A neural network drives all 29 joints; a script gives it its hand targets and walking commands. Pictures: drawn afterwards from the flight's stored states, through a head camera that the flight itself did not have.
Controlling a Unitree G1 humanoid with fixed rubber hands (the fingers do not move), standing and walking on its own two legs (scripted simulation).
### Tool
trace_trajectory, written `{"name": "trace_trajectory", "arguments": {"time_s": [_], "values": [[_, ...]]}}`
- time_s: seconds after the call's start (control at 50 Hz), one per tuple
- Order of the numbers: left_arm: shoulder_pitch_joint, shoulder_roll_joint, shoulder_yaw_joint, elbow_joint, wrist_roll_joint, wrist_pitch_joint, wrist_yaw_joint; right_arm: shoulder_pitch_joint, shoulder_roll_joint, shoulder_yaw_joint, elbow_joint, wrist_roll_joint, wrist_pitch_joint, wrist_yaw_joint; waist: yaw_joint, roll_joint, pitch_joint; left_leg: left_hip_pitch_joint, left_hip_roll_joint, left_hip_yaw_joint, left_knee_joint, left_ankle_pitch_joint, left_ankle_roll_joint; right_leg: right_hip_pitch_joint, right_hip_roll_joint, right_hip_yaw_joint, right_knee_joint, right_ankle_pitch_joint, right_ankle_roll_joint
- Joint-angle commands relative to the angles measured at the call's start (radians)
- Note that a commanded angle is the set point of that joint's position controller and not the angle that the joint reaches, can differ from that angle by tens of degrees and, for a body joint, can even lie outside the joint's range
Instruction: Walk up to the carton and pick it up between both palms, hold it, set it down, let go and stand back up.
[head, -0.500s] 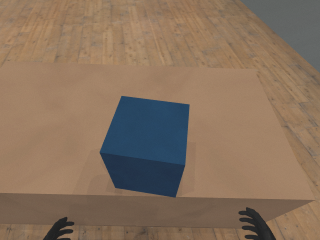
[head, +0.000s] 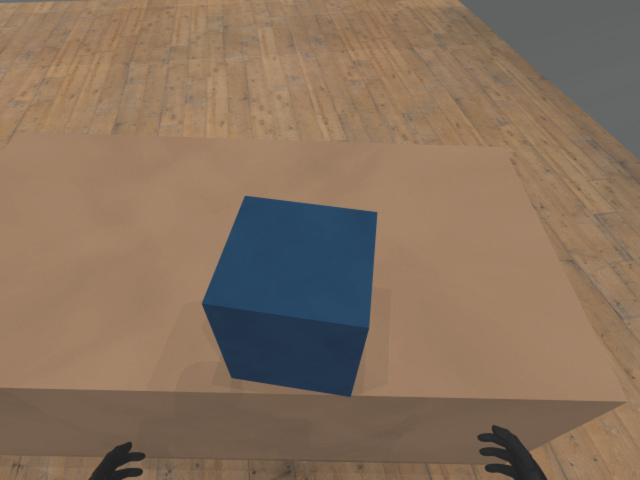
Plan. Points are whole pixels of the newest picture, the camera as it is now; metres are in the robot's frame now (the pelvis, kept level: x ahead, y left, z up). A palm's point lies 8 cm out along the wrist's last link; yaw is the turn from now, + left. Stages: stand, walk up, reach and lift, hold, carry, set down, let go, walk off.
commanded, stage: stand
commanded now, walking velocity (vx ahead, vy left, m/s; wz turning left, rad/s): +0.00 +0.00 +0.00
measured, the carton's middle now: (299, 300) +0.40 +0.03 -0.07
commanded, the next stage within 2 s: none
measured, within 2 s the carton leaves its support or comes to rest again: neither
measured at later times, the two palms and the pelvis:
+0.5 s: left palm out of the picture +0.08 +0.28 -0.11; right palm out of the picture +0.09 -0.27 -0.10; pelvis -0.02 +0.00 +0.00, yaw +0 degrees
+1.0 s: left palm out of the picture +0.06 +0.28 -0.11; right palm out of the picture +0.07 -0.28 -0.10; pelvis -0.03 +0.00 +0.00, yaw +0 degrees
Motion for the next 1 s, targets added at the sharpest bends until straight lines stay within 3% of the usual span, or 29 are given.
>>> {"name": "trace_trajectory", "arguments": {"time_s": [0.0,0.04,0.06,0.12,0.18,0.22,0.3,0.32,0.36,0.38,0.4,0.42,0.44,0.46,0.52,0.56,0.58,0.6,0.62,0.66,0.7,0.76,0.78,0.8,0.84,0.88,0.9,0.92,0.98], "values": [[-0.049,0.218,0.049,-0.046,0.022,-0.055,0.013,-0.03,-0.214,-0.072,0.003,-0.023,-0.054,-0.013,0.001,0.007,-0.173,0.085,0.088,-0.08,-0.077,0.296,0.074,0.06,-0.104,0.111,-0.103,0.311,-0.084],[-0.076,0.241,0.052,-0.029,0.028,-0.059,0.014,-0.047,-0.223,-0.075,0.002,-0.013,-0.04,-0.017,-0.012,0.019,-0.148,0.087,0.077,-0.067,-0.08,0.281,0.064,0.03,-0.103,0.128,-0.137,0.287,-0.087],[-0.07,0.21,0.047,-0.025,0.024,-0.052,0.015,-0.066,-0.199,-0.065,-0.01,-0.021,-0.043,-0.013,0.005,-0.056,-0.133,0.084,0.084,-0.064,-0.074,0.256,0.065,0.027,-0.106,0.114,-0.143,0.256,-0.08],[-0.083,0.257,0.056,-0.021,0.018,-0.044,0.013,-0.029,-0.242,-0.079,0.022,-0.021,-0.037,-0.015,-0.004,-0.059,-0.137,0.077,0.078,-0.081,-0.112,0.196,0.068,0.015,-0.111,0.118,-0.158,0.166,-0.082],[-0.054,0.247,0.058,-0.008,0.014,-0.051,0.009,-0.02,-0.212,-0.06,0.033,-0.028,-0.054,-0.019,0.003,0.063,-0.147,0.085,0.109,-0.099,-0.128,0.266,0.072,0.042,-0.088,0.114,-0.118,0.205,-0.067],[-0.056,0.237,0.045,0.011,0.021,-0.051,0.013,-0.058,-0.228,-0.068,0.042,-0.015,-0.049,-0.018,0.021,-0.021,-0.109,0.011,0.102,-0.104,-0.131,0.239,0.083,0.075,-0.097,0.093,-0.117,0.237,-0.073],[-0.091,0.248,0.047,0.021,0.024,-0.05,0.01,-0.047,-0.202,-0.062,0.057,-0.021,-0.049,-0.011,-0.007,0.005,-0.077,0.041,0.095,-0.089,-0.144,0.175,0.063,0.02,-0.109,0.149,-0.178,0.155,-0.085],[-0.114,0.231,0.045,0.016,0.02,-0.045,0.008,-0.056,-0.229,-0.068,0.057,-0.028,-0.051,-0.012,0.007,-0.019,-0.124,0.058,0.096,-0.114,-0.158,0.201,0.073,0.028,-0.097,0.123,-0.163,0.17,-0.073],[-0.073,0.215,0.039,0.028,0.022,-0.051,0.002,-0.046,-0.244,-0.07,0.076,-0.025,-0.056,-0.013,0.01,0.045,-0.084,0.061,0.089,-0.109,-0.153,0.142,0.062,0.0,-0.105,0.135,-0.18,0.11,-0.073],[-0.088,0.233,0.037,0.048,0.025,-0.047,0.005,-0.039,-0.203,-0.058,0.093,-0.032,-0.044,-0.013,0.001,-0.035,-0.055,0.032,0.095,-0.116,-0.182,0.108,0.069,0.002,-0.096,0.143,-0.196,0.056,-0.072],[-0.055,0.221,0.042,0.044,0.014,-0.046,0.006,-0.063,-0.21,-0.054,0.068,-0.031,-0.055,-0.007,0.01,0.039,-0.054,0.03,0.093,-0.112,-0.171,0.083,0.078,-0.01,-0.088,0.139,-0.195,0.062,-0.069],[-0.065,0.245,0.043,0.072,0.025,-0.052,0.007,-0.067,-0.215,-0.067,0.079,-0.023,-0.045,-0.008,0.004,-0.025,-0.085,0.033,0.089,-0.115,-0.177,0.121,0.073,0.022,-0.098,0.13,-0.195,0.079,-0.076],[-0.053,0.266,0.047,0.077,0.019,-0.042,0.007,-0.044,-0.227,-0.056,0.085,-0.024,-0.049,-0.007,-0.003,0.031,-0.098,0.045,0.09,-0.089,-0.157,0.156,0.07,0.05,-0.097,0.139,-0.196,0.174,-0.068],[-0.063,0.27,0.058,0.076,0.018,-0.043,0.006,-0.046,-0.213,-0.058,0.098,-0.024,-0.046,-0.009,0.004,-0.019,-0.082,0.017,0.081,-0.101,-0.169,0.181,0.064,0.053,-0.1,0.128,-0.193,0.142,-0.069],[-0.043,0.261,0.048,0.082,0.02,-0.049,0.002,-0.04,-0.222,-0.068,0.1,-0.016,-0.046,-0.007,0.01,-0.02,-0.153,0.06,0.099,-0.123,-0.17,0.164,0.071,0.078,-0.09,0.119,-0.176,0.128,-0.064],[-0.08,0.251,0.044,0.095,0.028,-0.047,0.006,-0.038,-0.233,-0.058,0.118,-0.026,-0.051,-0.009,0.001,0.031,-0.054,0.021,0.095,-0.111,-0.188,0.122,0.064,0.035,-0.107,0.146,-0.211,0.165,-0.074],[-0.084,0.272,0.052,0.081,0.027,-0.051,0.006,-0.047,-0.237,-0.062,0.125,-0.02,-0.04,-0.009,-0.007,-0.034,-0.049,0.028,0.081,-0.083,-0.175,0.14,0.057,0.018,-0.107,0.152,-0.232,0.155,-0.068],[-0.086,0.282,0.057,0.094,0.019,-0.051,0.005,-0.04,-0.212,-0.055,0.123,-0.022,-0.04,-0.006,-0.015,-0.024,-0.045,0.031,0.078,-0.104,-0.179,0.136,0.063,0.01,-0.102,0.157,-0.228,0.133,-0.066],[-0.077,0.253,0.045,0.093,0.014,-0.051,0.005,-0.022,-0.222,-0.049,0.129,-0.025,-0.033,-0.01,-0.016,0.05,-0.053,0.052,0.095,-0.109,-0.192,0.11,0.075,-0.009,-0.094,0.159,-0.222,0.088,-0.069],[-0.098,0.246,0.04,0.099,0.016,-0.043,-0.005,-0.062,-0.241,-0.059,0.13,-0.02,-0.04,-0.006,0.0,-0.019,-0.068,0.037,0.093,-0.125,-0.207,0.071,0.06,0.011,-0.093,0.125,-0.214,0.049,-0.07],[-0.103,0.228,0.031,0.104,0.017,-0.042,0.001,-0.101,-0.244,-0.059,0.132,-0.024,-0.039,-0.007,0.009,0.031,-0.023,0.011,0.105,-0.135,-0.236,0.021,0.066,0.001,-0.088,0.139,-0.243,0.024,-0.061],[-0.076,0.25,0.038,0.115,0.02,-0.037,0.002,-0.046,-0.222,-0.051,0.145,-0.028,-0.041,-0.01,-0.003,-0.023,-0.093,0.048,0.092,-0.122,-0.209,0.043,0.063,0.05,-0.091,0.14,-0.232,0.053,-0.063],[-0.059,0.227,0.031,0.121,0.014,-0.04,0.003,-0.062,-0.263,-0.062,0.15,-0.024,-0.043,-0.008,0.019,0.035,-0.077,0.041,0.085,-0.123,-0.21,0.065,0.062,0.024,-0.099,0.156,-0.227,0.054,-0.065],[-0.09,0.23,0.029,0.118,0.02,-0.045,-0.003,-0.105,-0.224,-0.048,0.143,-0.024,-0.042,-0.005,0.017,-0.016,-0.039,0.016,0.098,-0.13,-0.228,0.023,0.066,0.009,-0.097,0.14,-0.234,0.043,-0.067],[-0.107,0.257,0.039,0.117,0.015,-0.038,-0.002,-0.071,-0.215,-0.054,0.144,-0.027,-0.044,0.0,-0.004,-0.018,-0.036,0.031,0.095,-0.14,-0.25,0.03,0.064,-0.007,-0.102,0.167,-0.255,0.002,-0.064],[-0.096,0.239,0.034,0.126,0.022,-0.037,0.002,-0.081,-0.231,-0.049,0.15,-0.025,-0.04,-0.005,0.006,0.068,-0.022,0.02,0.099,-0.141,-0.246,-0.005,0.066,0.001,-0.096,0.154,-0.245,0.009,-0.063],[-0.114,0.263,0.041,0.129,0.016,-0.042,0.003,-0.1,-0.213,-0.049,0.142,-0.033,-0.04,-0.006,0.009,0.009,0.004,-0.002,0.116,-0.158,-0.273,-0.017,0.076,-0.02,-0.078,0.147,-0.248,0.011,-0.06],[-0.077,0.247,0.037,0.139,0.018,-0.039,0.003,-0.075,-0.237,-0.049,0.146,-0.028,-0.045,0.0,0.01,0.036,-0.014,0.003,0.115,-0.161,-0.264,-0.037,0.071,0.016,-0.077,0.15,-0.246,0.016,-0.057],[-0.087,0.288,0.046,0.144,0.014,-0.04,0.005,-0.048,-0.238,-0.053,0.156,-0.011,-0.034,-0.009,-0.008,-0.025,-0.08,0.091,0.079,-0.102,-0.187,0.156,0.059,0.021,-0.108,0.181,-0.289,0.065,-0.065]]}}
